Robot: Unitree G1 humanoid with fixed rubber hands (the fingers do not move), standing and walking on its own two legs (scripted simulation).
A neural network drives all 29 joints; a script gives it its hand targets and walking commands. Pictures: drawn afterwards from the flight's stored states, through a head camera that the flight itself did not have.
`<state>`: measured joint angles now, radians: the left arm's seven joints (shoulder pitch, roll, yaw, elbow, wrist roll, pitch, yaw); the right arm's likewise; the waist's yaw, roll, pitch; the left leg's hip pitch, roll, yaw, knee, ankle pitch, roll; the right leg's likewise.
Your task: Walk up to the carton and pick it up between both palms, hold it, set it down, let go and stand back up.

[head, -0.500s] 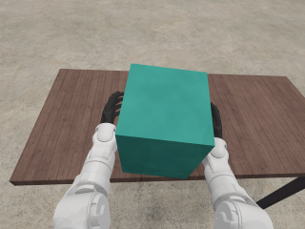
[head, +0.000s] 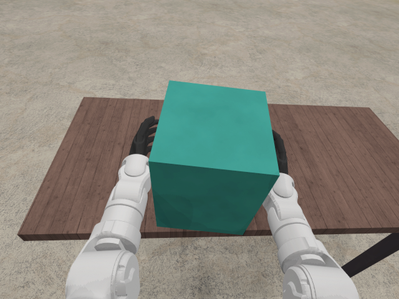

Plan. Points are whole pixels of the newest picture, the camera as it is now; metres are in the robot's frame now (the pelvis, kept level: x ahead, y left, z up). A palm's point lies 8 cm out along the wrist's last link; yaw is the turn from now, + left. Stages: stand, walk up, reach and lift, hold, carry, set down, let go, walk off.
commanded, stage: reach and lift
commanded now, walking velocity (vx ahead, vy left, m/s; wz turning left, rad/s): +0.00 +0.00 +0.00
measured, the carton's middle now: (208, 162) +0.39 -0.02 +0.08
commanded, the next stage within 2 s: hold in 1.84 s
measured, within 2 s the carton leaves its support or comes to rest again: neither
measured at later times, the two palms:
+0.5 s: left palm (118, 137) +0.38 +0.16 +0.16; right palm (270, 148) +0.37 -0.13 +0.15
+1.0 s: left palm (111, 130) +0.37 +0.16 +0.19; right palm (273, 138) +0.36 -0.13 +0.18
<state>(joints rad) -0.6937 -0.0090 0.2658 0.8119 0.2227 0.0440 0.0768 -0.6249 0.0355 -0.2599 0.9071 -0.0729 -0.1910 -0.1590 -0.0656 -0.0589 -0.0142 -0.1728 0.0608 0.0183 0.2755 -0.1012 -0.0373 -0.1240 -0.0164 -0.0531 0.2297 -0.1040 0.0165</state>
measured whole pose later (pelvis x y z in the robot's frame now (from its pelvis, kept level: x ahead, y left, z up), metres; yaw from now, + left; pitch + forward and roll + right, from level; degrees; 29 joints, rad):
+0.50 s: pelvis +0.00 +0.01 +0.00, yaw +1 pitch -7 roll -1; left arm -0.68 -0.01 0.27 0.41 0.30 0.50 0.03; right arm -0.71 0.00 -0.13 0.73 0.09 0.14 -0.17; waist -0.09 -0.08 0.05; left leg -0.07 0.04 0.01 0.33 -0.14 -0.02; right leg 0.00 -0.04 -0.06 0.26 -0.13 0.03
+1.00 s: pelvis -0.01 +0.00 +0.00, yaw +2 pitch -8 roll -1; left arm -0.73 0.01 0.30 0.33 0.31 0.65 -0.01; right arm -0.77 -0.01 -0.10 0.67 0.13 0.30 -0.19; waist -0.10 -0.06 0.04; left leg -0.08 0.04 -0.01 0.34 -0.13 -0.03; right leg -0.01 -0.03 -0.08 0.29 -0.14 0.02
